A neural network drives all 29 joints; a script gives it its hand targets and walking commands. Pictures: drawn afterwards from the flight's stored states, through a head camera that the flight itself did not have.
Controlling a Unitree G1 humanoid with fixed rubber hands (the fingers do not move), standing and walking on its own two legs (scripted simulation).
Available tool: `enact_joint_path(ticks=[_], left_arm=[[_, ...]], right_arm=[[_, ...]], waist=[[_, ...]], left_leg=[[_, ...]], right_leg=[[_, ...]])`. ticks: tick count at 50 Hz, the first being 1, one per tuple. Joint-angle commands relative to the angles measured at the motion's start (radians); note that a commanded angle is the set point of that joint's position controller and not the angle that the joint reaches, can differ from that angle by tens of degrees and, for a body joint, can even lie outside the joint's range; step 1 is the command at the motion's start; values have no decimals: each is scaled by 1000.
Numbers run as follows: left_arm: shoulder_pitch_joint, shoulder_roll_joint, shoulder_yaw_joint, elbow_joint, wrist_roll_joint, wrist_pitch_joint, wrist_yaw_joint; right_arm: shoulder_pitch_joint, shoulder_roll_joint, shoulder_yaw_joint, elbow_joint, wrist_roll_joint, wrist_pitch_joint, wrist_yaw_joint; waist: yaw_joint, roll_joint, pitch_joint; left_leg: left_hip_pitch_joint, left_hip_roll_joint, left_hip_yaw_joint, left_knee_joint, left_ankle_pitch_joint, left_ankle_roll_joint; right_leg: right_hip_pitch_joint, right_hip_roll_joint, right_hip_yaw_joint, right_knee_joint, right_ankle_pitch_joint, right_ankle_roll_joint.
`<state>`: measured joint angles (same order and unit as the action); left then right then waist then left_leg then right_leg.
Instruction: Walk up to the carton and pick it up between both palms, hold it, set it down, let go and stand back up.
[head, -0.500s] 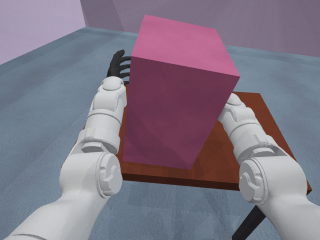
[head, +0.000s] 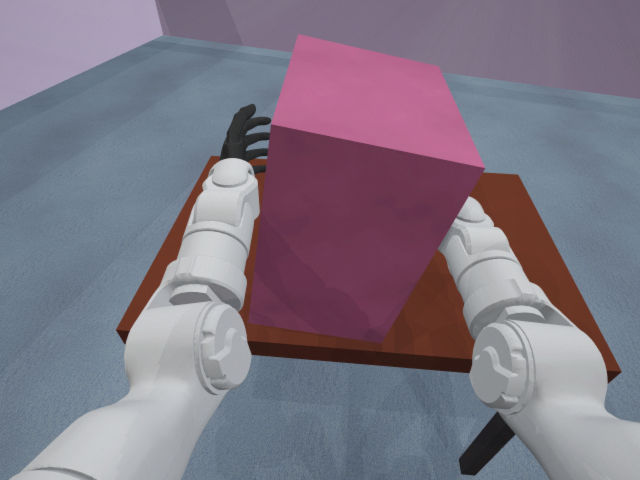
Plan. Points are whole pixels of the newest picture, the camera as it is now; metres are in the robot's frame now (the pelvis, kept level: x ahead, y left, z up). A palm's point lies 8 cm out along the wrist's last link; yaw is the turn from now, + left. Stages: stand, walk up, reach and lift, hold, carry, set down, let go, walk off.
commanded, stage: set down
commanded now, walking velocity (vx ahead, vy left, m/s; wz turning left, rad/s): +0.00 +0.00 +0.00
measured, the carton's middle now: (342, 196) +0.42 -0.06 +0.17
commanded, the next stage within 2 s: none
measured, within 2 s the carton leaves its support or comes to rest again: neither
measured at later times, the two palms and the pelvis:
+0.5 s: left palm (256, 193) +0.46 +0.05 +0.16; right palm (460, 206) +0.40 -0.22 +0.16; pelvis +0.01 +0.00 +0.00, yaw -1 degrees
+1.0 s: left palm (271, 209) +0.47 +0.03 +0.12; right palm (462, 227) +0.40 -0.24 +0.11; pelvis +0.02 +0.00 +0.00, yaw -5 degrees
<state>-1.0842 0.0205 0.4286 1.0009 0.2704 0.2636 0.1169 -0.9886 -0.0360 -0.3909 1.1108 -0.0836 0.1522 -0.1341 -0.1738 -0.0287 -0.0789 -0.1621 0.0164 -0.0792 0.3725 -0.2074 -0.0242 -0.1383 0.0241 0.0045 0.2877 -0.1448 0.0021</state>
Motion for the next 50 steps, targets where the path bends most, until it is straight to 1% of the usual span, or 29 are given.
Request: enact_joint_path(ticks=[1, 8, 13, 17, 21, 27, 32, 41, 50], left_arm=[[-574, -507, -171, -13, -37, -8, -140], [-568, -488, -154, -32, -17, -21, -138], [-599, -468, -157, -81, -13, -43, -130], [-605, -454, -158, -104, -9, -55, -123], [-588, -437, -140, -105, 7, -60, -125], [-563, -436, -120, -98, 25, -75, -128], [-545, -445, -116, -97, 33, -89, -125], [-523, -482, -148, -111, 26, -122, -111], [-511, -501, -163, -110, 29, -147, -102]], right_arm=[[-856, 419, 121, -287, -17, -116, 166], [-814, 412, 81, -279, -72, -133, 188], [-763, 417, 54, -251, -112, -141, 205], [-723, 425, 43, -233, -133, -144, 217], [-687, 432, 34, -222, -154, -145, 226], [-670, 448, 24, -246, -186, -164, 237], [-653, 452, 14, -259, -215, -182, 247], [-616, 467, 10, -255, -253, -222, 261], [-593, 482, 9, -234, -275, -249, 270]], waist=[[-5, 43, -510], [-6, 44, -525], [-14, 48, -543], [-15, 48, -560], [-9, 40, -554], [6, 36, -571], [7, 30, -592], [7, 43, -659], [18, 55, -679]], left_leg=[[166, -49, 81, -32, 168, -45], [176, -43, 90, -37, 171, -45], [184, -39, 96, -41, 183, -47], [185, -37, 100, -39, 199, -45], [156, -38, 107, -50, 191, -36], [115, -40, 118, -60, 192, -28], [118, -34, 122, -54, 226, -29], [126, -21, 119, -26, 323, -41], [81, -13, 119, -22, 343, -39]], right_leg=[[157, 30, -100, 36, 504, 56], [145, 25, -109, 42, 513, 59], [134, 22, -113, 51, 533, 65], [135, 18, -114, 60, 568, 71], [162, 10, -110, 71, 610, 82], [193, 1, -109, 90, 668, 90], [186, 2, -116, 98, 697, 92], [166, 2, -124, 113, 752, 83], [173, -7, -120, 121, 763, 74]])
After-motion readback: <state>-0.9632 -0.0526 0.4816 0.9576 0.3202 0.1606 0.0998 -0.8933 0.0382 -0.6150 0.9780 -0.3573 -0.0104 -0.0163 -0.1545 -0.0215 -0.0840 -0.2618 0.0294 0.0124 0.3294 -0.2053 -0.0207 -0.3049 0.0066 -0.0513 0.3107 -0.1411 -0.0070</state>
